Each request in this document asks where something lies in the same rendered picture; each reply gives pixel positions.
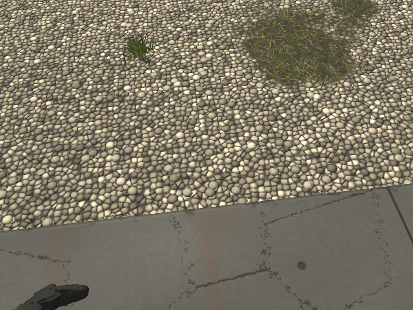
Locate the left robot hand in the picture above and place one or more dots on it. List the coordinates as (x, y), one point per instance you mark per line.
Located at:
(51, 297)

